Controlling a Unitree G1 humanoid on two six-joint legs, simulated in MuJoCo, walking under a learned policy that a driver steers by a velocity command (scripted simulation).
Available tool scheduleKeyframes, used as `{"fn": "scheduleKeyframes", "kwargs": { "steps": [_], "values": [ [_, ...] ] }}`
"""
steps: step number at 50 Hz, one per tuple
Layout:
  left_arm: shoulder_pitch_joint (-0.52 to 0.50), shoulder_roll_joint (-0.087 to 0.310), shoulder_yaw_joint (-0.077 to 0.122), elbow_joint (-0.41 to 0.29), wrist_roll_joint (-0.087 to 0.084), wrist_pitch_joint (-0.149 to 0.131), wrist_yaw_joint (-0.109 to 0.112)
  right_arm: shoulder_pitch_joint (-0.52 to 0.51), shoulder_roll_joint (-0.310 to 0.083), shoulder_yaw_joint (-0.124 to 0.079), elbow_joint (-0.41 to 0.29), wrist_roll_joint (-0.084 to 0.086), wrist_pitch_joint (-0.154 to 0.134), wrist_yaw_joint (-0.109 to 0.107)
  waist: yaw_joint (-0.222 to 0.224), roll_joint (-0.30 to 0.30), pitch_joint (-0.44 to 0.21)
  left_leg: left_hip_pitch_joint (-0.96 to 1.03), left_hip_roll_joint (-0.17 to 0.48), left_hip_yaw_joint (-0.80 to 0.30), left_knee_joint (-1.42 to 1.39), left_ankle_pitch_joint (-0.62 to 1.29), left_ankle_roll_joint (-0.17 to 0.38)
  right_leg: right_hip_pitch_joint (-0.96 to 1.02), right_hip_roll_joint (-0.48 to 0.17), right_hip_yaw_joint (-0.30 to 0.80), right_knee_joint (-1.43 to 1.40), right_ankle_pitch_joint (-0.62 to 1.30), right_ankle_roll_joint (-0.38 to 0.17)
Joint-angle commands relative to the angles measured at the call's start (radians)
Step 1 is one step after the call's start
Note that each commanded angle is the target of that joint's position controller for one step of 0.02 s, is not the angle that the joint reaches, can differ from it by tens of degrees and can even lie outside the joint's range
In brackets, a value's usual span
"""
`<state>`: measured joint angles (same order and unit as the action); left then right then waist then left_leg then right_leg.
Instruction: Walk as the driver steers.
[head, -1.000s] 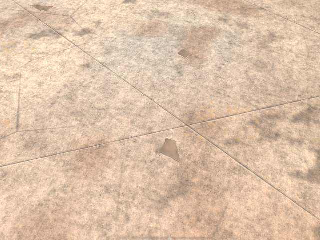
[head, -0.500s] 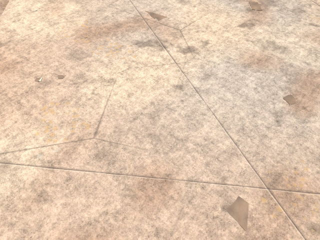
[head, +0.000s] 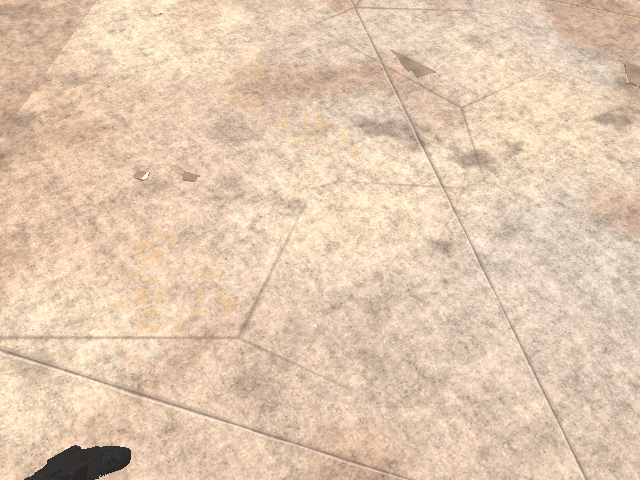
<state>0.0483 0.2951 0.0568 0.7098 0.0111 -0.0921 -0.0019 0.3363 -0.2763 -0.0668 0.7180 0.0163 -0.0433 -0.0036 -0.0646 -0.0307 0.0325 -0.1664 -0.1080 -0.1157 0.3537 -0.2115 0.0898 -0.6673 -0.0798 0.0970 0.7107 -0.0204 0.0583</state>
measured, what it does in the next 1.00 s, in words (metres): walks ahead, turning right: right foot, then left foot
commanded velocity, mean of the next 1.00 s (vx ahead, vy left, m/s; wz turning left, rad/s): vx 0.35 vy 0.00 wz -0.21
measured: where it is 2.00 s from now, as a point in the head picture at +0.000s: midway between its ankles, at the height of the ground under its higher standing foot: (422, 288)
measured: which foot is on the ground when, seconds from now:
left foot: down 0.00-0.18, up 0.20-0.50, down 0.52-0.96, up 0.98-1.00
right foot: up 0.00-0.14, down 0.16-0.54, up 0.56-0.94, down 0.96-1.00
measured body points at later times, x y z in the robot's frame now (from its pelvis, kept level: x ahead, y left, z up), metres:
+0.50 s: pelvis +0.19 -0.04 -0.01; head +0.22 -0.03 +0.44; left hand +0.29 +0.24 -0.13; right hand +0.35 -0.30 -0.10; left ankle +0.21 +0.09 -0.74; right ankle +0.24 -0.14 -0.75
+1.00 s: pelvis +0.37 -0.12 -0.03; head +0.40 -0.13 +0.41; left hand +0.66 +0.05 -0.10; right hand +0.29 -0.41 -0.15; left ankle +0.23 +0.09 -0.72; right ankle +0.43 -0.23 -0.75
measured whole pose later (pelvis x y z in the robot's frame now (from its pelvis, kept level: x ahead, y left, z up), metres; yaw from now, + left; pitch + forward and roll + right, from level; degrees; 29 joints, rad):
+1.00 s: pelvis +0.37 -0.12 -0.03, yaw -19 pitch +3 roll +1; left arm 0.06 0.30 0.07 0.62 -0.03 -0.02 -0.05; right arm 0.38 -0.31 -0.09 0.79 0.01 -0.05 -0.02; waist -0.07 -0.01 0.04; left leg -0.06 0.14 0.15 0.73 -0.52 -0.07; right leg -0.52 0.01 -0.05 0.66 -0.17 -0.08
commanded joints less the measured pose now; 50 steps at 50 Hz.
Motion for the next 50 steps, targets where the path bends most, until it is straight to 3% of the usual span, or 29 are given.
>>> {"fn": "scheduleKeyframes", "kwargs": {
  "steps": [1, 5, 7, 8, 9, 10, 11, 12, 13, 15, 17, 19, 21, 25, 26, 27, 28, 29, 30, 32, 33, 37, 41, 44, 46, 47, 48, 49, 50],
  "values": [
    [-0.101, 0.057, 0.007, -0.081, -0.013, -0.019, -0.014, 0.003, -0.176, -0.048, -0.052, 0.007, -0.011, -0.012, -0.005, 0.112, -0.025, -0.080, 0.215, -0.173, -0.105, 0.119, 0.133, 0.141, 0.059, -0.041, -0.134, 0.129, 0.002],
    [-0.097, 0.089, 0.019, -0.087, 0.003, -0.036, -0.031, 0.042, -0.153, -0.042, -0.025, -0.001, 0.010, -0.023, -0.003, 0.141, -0.042, 0.058, 0.240, -0.221, 0.062, 0.338, 0.090, 0.178, 0.089, -0.045, -0.227, 0.074, -0.047],
    [0.000, 0.099, 0.028, -0.062, 0.016, -0.046, -0.028, 0.003, -0.134, -0.036, -0.036, -0.002, 0.016, -0.027, 0.057, 0.152, -0.088, 0.081, 0.198, -0.211, 0.188, 0.483, 0.045, 0.318, 0.098, -0.076, -0.309, 0.137, -0.092],
    [0.079, 0.140, 0.037, -0.055, 0.032, -0.051, -0.024, -0.007, -0.102, -0.024, -0.057, -0.012, 0.013, -0.026, 0.091, 0.117, -0.183, 0.020, 0.145, -0.180, 0.332, 0.436, 0.002, 0.513, 0.003, -0.015, -0.271, 0.393, -0.139],
    [0.178, 0.200, 0.048, -0.046, 0.053, -0.046, -0.018, 0.100, -0.062, -0.007, -0.060, -0.017, 0.005, -0.025, 0.084, -0.076, -0.335, -0.224, 0.050, -0.120, 0.628, 0.048, -0.069, 0.863, -0.221, 0.214, -0.186, 0.729, -0.289],
    [0.250, 0.150, 0.042, 0.000, 0.019, -0.024, -0.026, 0.215, -0.081, -0.002, -0.026, -0.011, 0.004, -0.019, 0.080, -0.255, -0.466, -0.359, -0.003, -0.080, 0.851, -0.489, -0.120, 0.990, -0.358, 0.460, -0.216, 0.673, -0.419],
    [0.228, 0.114, 0.028, -0.006, -0.014, -0.009, -0.031, 0.178, -0.153, -0.019, -0.018, -0.001, 0.012, -0.016, 0.091, -0.142, -0.392, -0.413, 0.043, -0.111, 0.925, -0.465, -0.136, 0.893, -0.322, 0.478, -0.275, 0.394, -0.396],
    [0.158, 0.090, 0.017, -0.018, -0.015, 0.005, -0.030, 0.065, -0.165, -0.023, -0.037, -0.001, 0.027, -0.019, 0.093, -0.073, -0.269, -0.447, 0.082, -0.058, 0.941, -0.402, -0.151, 0.775, -0.266, 0.390, -0.309, 0.238, -0.348],
    [0.086, 0.065, 0.001, -0.027, -0.010, 0.015, -0.031, -0.007, -0.159, -0.023, -0.056, -0.014, 0.041, -0.022, 0.077, -0.035, -0.169, -0.446, 0.114, -0.015, 0.875, -0.358, -0.158, 0.632, -0.213, 0.319, -0.349, 0.179, -0.323],
    [0.015, 0.077, 0.003, -0.030, -0.004, 0.034, -0.026, -0.033, -0.114, -0.017, -0.069, -0.025, 0.058, -0.028, 0.031, -0.068, -0.092, -0.327, 0.150, 0.022, 0.658, -0.306, -0.159, 0.432, -0.125, 0.226, -0.395, 0.134, -0.274],
    [0.020, 0.133, 0.026, -0.029, 0.001, 0.048, -0.019, -0.024, -0.072, -0.006, -0.062, -0.024, 0.054, -0.037, 0.032, -0.119, -0.110, -0.226, 0.111, 0.073, 0.517, -0.291, -0.165, 0.384, -0.080, 0.169, -0.394, 0.246, -0.280],
    [0.060, 0.164, 0.043, -0.023, -0.019, 0.059, -0.009, -0.032, -0.080, -0.006, -0.062, -0.020, 0.044, -0.037, 0.046, -0.109, -0.181, -0.175, 0.099, 0.077, 0.436, -0.195, -0.156, 0.408, -0.088, 0.201, -0.422, 0.027, -0.298],
    [0.060, 0.165, 0.045, -0.030, -0.034, 0.073, 0.002, -0.080, -0.093, -0.010, -0.077, -0.015, 0.038, -0.029, 0.056, -0.117, -0.158, -0.151, 0.097, 0.075, 0.365, -0.135, -0.136, 0.359, -0.090, 0.257, -0.477, -0.325, -0.294],
    [0.062, 0.133, 0.038, -0.032, -0.040, 0.088, 0.014, -0.068, -0.080, -0.014, -0.073, -0.019, -0.001, -0.014, 0.009, -0.088, -0.110, 0.038, 0.089, 0.097, 0.124, -0.014, -0.083, 0.222, -0.030, 0.274, -0.438, -0.519, -0.232],
    [0.062, 0.103, 0.029, -0.036, -0.037, 0.085, 0.013, -0.017, -0.103, -0.022, -0.065, -0.021, -0.009, -0.020, -0.019, -0.053, -0.115, 0.145, 0.155, 0.050, 0.072, -0.053, -0.055, 0.135, 0.006, 0.254, -0.369, -0.555, -0.188],
    [0.032, 0.030, 0.009, -0.063, -0.036, 0.077, 0.008, 0.073, -0.169, -0.039, -0.053, -0.039, -0.010, -0.031, -0.052, 0.090, -0.129, 0.263, 0.341, -0.152, -0.025, -0.261, 0.013, -0.027, 0.097, 0.139, -0.143, -0.578, -0.119],
    [0.016, 0.031, 0.011, -0.099, -0.046, 0.061, 0.005, 0.079, -0.240, -0.061, -0.041, -0.054, -0.010, -0.023, -0.039, 0.288, -0.067, 0.212, 0.503, -0.442, -0.158, -0.464, 0.109, -0.173, 0.161, -0.008, 0.097, -0.530, -0.104],
    [0.035, 0.096, 0.030, -0.093, -0.041, 0.050, 0.002, 0.019, -0.201, -0.051, -0.059, -0.051, -0.022, -0.026, -0.011, 0.231, -0.018, 0.176, 0.511, -0.455, -0.165, -0.476, 0.130, -0.199, 0.090, 0.045, 0.229, -0.469, -0.101],
    [0.078, 0.113, 0.040, -0.069, -0.041, 0.049, -0.005, -0.027, -0.150, -0.038, -0.068, -0.032, -0.030, -0.032, 0.019, 0.203, -0.001, 0.184, 0.469, -0.370, -0.163, -0.406, 0.102, -0.219, 0.080, 0.046, 0.275, -0.397, -0.093],
    [0.102, 0.101, 0.043, -0.047, -0.030, 0.053, -0.010, -0.053, -0.123, -0.030, -0.066, -0.015, -0.037, -0.033, 0.028, 0.172, 0.014, 0.199, 0.422, -0.224, -0.172, -0.224, 0.060, -0.227, 0.049, 0.033, 0.322, -0.293, -0.064],
    [0.091, 0.084, 0.040, -0.050, -0.029, 0.054, -0.015, -0.046, -0.120, -0.028, -0.062, -0.021, -0.041, -0.033, 0.022, 0.156, 0.019, 0.178, 0.402, -0.152, -0.181, -0.127, 0.053, -0.208, 0.040, 0.017, 0.343, -0.241, -0.052],
    [0.026, 0.045, 0.025, -0.090, -0.033, 0.063, -0.031, -0.021, -0.134, -0.037, -0.043, -0.030, -0.045, -0.027, 0.001, 0.143, 0.027, 0.127, 0.367, 0.042, -0.209, 0.043, 0.056, -0.139, 0.016, -0.042, 0.249, -0.106, -0.010],
    [-0.055, 0.023, 0.009, -0.133, -0.033, 0.064, -0.052, 0.000, -0.179, -0.053, -0.018, -0.015, -0.038, -0.022, -0.024, 0.142, 0.049, 0.103, 0.372, 0.155, -0.197, 0.100, 0.045, -0.032, 0.010, -0.097, 0.056, -0.060, -0.027],
    [-0.081, 0.042, 0.012, -0.155, -0.036, 0.067, -0.064, 0.015, -0.206, -0.066, 0.002, 0.005, -0.031, -0.015, -0.020, 0.143, 0.065, 0.135, 0.405, 0.191, -0.168, 0.125, 0.033, 0.025, 0.018, -0.136, -0.018, -0.132, -0.075],
    [-0.039, 0.070, 0.026, -0.157, -0.033, 0.068, -0.068, 0.002, -0.228, -0.073, 0.008, 0.013, -0.022, -0.014, 0.024, 0.155, 0.034, 0.156, 0.414, 0.232, -0.063, 0.400, 0.015, 0.130, 0.062, -0.181, -0.059, -0.206, -0.123],
    [0.063, 0.097, 0.045, -0.132, -0.031, 0.068, -0.065, -0.011, -0.234, -0.074, 0.009, 0.019, -0.017, -0.016, 0.089, 0.142, -0.032, 0.140, 0.391, 0.283, 0.090, 0.613, -0.007, 0.289, 0.112, -0.217, -0.112, -0.184, -0.153],
    [0.233, 0.159, 0.080, -0.080, -0.034, 0.072, -0.053, 0.013, -0.207, -0.063, 0.008, 0.015, -0.016, -0.020, 0.165, 0.105, -0.140, 0.053, 0.345, 0.328, 0.317, 0.701, -0.040, 0.553, 0.168, -0.225, -0.138, -0.148, -0.191],
    [0.393, 0.250, 0.110, -0.054, -0.043, 0.082, -0.030, 0.030, -0.146, -0.037, -0.017, -0.022, -0.022, -0.021, 0.219, -0.053, -0.245, -0.226, 0.301, 0.331, 0.665, 0.281, -0.098, 0.861, -0.009, 0.060, -0.156, -0.155, -0.264],
    [0.352, 0.347, 0.109, -0.078, -0.042, 0.067, -0.031, 0.079, -0.039, 0.001, -0.086, -0.039, -0.052, -0.015, 0.117, -0.282, -0.377, -0.576, 0.099, 0.159, 0.962, -0.406, -0.149, 1.064, -0.239, 0.678, -0.349, -0.451, -0.454]
  ]
}}
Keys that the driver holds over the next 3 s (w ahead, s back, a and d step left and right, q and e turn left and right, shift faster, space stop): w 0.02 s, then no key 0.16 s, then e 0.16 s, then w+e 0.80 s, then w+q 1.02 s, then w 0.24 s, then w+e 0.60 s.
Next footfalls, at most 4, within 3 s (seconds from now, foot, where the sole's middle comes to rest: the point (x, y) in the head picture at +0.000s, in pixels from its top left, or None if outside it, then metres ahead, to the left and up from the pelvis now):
0.16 right None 0.28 -0.14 -0.78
0.52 left None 0.26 0.09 -0.78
0.96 right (423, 473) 0.47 -0.24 -0.78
1.50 left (376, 313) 0.85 -0.19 -0.78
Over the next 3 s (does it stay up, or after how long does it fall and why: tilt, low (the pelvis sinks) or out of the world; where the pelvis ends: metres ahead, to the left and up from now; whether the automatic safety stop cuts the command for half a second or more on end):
stays up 1.46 -0.30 -0.03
